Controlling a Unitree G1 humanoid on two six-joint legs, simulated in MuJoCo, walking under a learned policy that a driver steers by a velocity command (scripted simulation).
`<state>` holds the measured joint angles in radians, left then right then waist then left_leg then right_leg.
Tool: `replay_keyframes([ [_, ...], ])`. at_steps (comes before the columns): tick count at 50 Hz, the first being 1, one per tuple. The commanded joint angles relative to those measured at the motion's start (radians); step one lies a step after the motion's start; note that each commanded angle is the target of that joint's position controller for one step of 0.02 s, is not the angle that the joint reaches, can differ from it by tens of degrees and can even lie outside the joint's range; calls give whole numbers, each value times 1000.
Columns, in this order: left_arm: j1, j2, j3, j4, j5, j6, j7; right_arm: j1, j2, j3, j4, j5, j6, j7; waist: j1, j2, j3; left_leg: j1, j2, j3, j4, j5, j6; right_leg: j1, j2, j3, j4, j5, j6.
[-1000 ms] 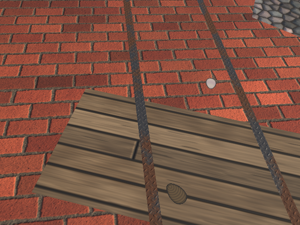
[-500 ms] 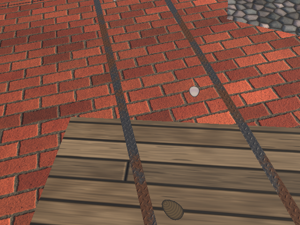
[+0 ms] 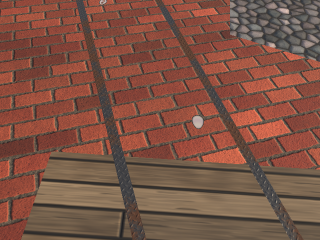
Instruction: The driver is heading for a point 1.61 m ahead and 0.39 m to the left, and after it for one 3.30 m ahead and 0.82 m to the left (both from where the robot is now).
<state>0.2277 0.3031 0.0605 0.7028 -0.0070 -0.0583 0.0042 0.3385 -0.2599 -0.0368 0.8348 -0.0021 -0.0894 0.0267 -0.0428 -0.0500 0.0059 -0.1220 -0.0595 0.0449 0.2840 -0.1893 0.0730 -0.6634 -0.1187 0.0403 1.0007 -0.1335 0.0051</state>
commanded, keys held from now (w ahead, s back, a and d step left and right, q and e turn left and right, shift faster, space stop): w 0.36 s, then w+q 0.54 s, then q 0.10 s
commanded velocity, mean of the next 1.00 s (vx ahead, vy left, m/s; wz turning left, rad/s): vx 0.48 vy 0.00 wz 0.25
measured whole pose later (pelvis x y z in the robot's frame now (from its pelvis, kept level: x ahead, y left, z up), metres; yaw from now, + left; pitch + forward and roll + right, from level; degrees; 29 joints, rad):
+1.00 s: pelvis +0.57 +0.04 -0.01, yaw +18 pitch +2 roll +0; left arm 0.15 0.30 0.04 0.73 0.01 -0.11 0.00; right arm 0.27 -0.29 -0.07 0.69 0.00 -0.04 0.02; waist -0.02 -0.02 0.07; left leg -0.30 -0.11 -0.04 0.43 -0.15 0.10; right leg -0.54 -0.06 0.06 1.13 -0.37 0.02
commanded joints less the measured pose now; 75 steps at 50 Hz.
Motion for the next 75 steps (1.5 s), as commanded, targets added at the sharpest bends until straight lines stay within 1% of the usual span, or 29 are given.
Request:
replay_keyframes([
  [1, -54, 36, 6, -74, 4, -17, -2, -47, -164, -36, -61, 6, -13, -14, 16, 107, 44, -4, 236, -149, -167, 226, 138, -53, -12, -1, -167, 157, 18],
  [8, -265, 16, -9, -138, -12, -43, -48, 76, -194, -42, -2, 22, 20, -27, -52, 97, 95, 152, 290, -125, -124, 266, 123, -28, 47, -36, -461, 225, -17],
  [11, -231, 50, 3, -139, -9, -46, -60, 66, -215, -52, 6, 24, 36, -34, -3, 124, 54, 239, 316, -125, -23, 496, 97, 52, 82, -50, -499, 105, -62],
  [13, -22, 114, 36, -83, -5, -42, -48, 33, -222, -52, 0, 20, 48, -39, 118, 135, -91, 217, 264, -78, 235, 797, 63, 354, 144, -103, -527, 91, -115],
  [14, 153, 165, 54, -44, 2, -37, -35, 34, -188, -35, -18, 6, 47, -41, 189, 96, -232, 30, 223, -58, 491, 621, 32, 677, 37, 3, -473, 124, -167],
  [15, 234, 272, 76, -25, 17, -36, -31, 171, -54, 5, -45, -3, 26, -30, 126, -158, -390, -402, 36, -41, 905, 12, -42, 1089, -237, 494, -504, -31, -339],
  [16, 257, 178, 54, -20, 4, -33, -31, 139, -109, -2, -22, 13, 0, -21, 161, -171, -456, -541, 2, -182, 1037, -377, -41, 1121, -281, 730, -655, -140, -365],
  [17, 175, 136, 36, -24, -1, -32, -28, 30, -186, -24, -59, 43, -14, -13, 157, -111, -265, -630, 68, -176, 1077, -328, -31, 984, -243, 569, -682, -166, -307],
  [19, 45, 86, 19, -31, 5, -29, -28, -70, -168, -23, -81, 33, -18, -15, 94, 19, -76, -589, 158, -126, 960, -173, -34, 682, -164, 329, -742, -18, -256],
  [25, -1, 86, 26, 21, 23, -69, -25, -51, -103, -23, -72, 26, 46, -30, 27, -13, 24, -521, 198, -160, 784, 23, -88, 462, -110, 44, -889, 154, -239],
  [30, 18, 113, 29, 53, 18, -63, -7, -194, -75, -16, -115, 20, 30, -7, 80, 5, 53, -505, 168, -97, 468, 303, -81, 515, -74, -118, -904, 195, -185],
  [35, 89, 144, 42, 103, -2, -28, 1, -319, -70, -12, -192, 21, 30, 22, 124, 21, 89, -589, 152, -56, 335, 230, -39, 728, -147, -156, -839, 269, -167],
  [38, 65, 178, 53, 102, -10, 0, 13, -288, -102, -29, -221, 20, 35, 37, 79, -16, 40, -502, 91, 17, 323, 67, 11, 801, -164, -192, -687, 636, -133],
  [40, 36, 187, 54, 90, -11, 19, 25, -72, -171, -72, -181, 22, 41, 30, -46, -18, -90, -203, 5, 62, 279, 52, 66, 739, -120, -239, -375, 834, -91],
  [41, 48, 159, 40, 74, 1, 14, 31, 98, -247, -107, -144, 25, 49, 12, -120, 60, -188, 106, 67, -84, 254, 79, 120, 521, -77, -243, -88, 609, -49],
  [42, 149, 10, -7, 23, 34, -14, 13, 95, -354, -125, -147, 33, 48, 1, -7, 327, -264, 453, 323, -638, 185, -55, 305, 50, 136, -187, 273, -322, 21],
  [43, 78, 74, -4, 19, 4, -56, -5, 121, -283, -102, -177, 26, 35, 4, -68, 234, -401, 547, 395, -902, 42, -162, 361, -82, 171, 47, 409, -466, 12],
  [44, -17, 127, 10, -12, -33, -79, -17, 89, -227, -87, -172, 17, 27, 4, -87, 179, -270, 473, 366, -752, 22, -112, 304, -164, 113, 72, 400, -378, -12],
  [46, -66, 120, 9, -20, -1, -93, -6, -49, -180, -73, -198, 15, 23, 1, -7, 51, -97, 178, 288, -528, 21, 173, 240, -88, 42, 50, 228, -247, -15],
  [48, -36, 132, 21, -20, 20, -68, -1, -116, -159, -64, -231, -2, 27, -8, 53, 71, -66, 9, 249, -419, 10, 501, 233, 41, 25, 46, 165, -227, 13],
  [52, -50, 68, 2, -30, 28, -29, 12, -108, -209, -81, -216, 9, 41, -36, 66, 85, -62, -132, 172, -269, 31, 727, 199, 113, 78, -6, -79, -103, 76],
  [58, -198, 72, 0, -65, 11, -20, -5, -58, -200, -82, -194, 23, 94, -66, 5, 154, -105, -106, 133, -331, 122, 468, 100, 220, 163, 21, -407, 134, 75],
  [62, -130, 113, 24, -55, 20, -39, -8, -119, -172, -74, -221, 21, 102, -72, 66, 180, -98, -40, 120, -452, 275, 331, 58, 312, 143, 51, -590, 161, 18],
  [63, -84, 145, 31, -52, 36, -45, -2, -116, -130, -60, -236, 11, 97, -70, 75, 127, -161, -76, 67, -406, 403, 232, 20, 459, 40, 107, -607, 362, -30],
  [64, -66, 188, 32, -63, 57, -40, 9, -27, -71, -41, -241, -9, 92, -69, 30, -75, -240, -248, -46, -297, 624, -260, -36, 695, -164, 308, -555, 797, -135],
  [65, -17, 181, 37, -32, 56, -20, 6, 104, -106, -41, -235, 9, 93, -63, -12, -276, -322, -409, -85, -238, 829, -562, -86, 800, -353, 615, -589, 738, -328],
  [67, -88, 79, 11, -69, 21, -1, 1, 20, -226, -75, -190, 16, 121, -67, 33, -54, -200, -458, -7, -233, 984, -437, -143, 671, -232, 455, -604, 387, -272],
  [70, -130, 87, 4, -46, 21, 24, -4, -42, -145, -54, -205, 10, 144, -64, 17, -76, -84, -394, 45, -140, 817, -294, -148, 435, -78, 285, -743, -194, -187],
  [75, -97, 141, 26, -26, -1, 21, 2, -79, -101, -29, -197, 2, 91, -45, 52, -118, -86, -211, 57, -54, 455, -249, -95, 389, -74, 232, -804, -259, -217],
])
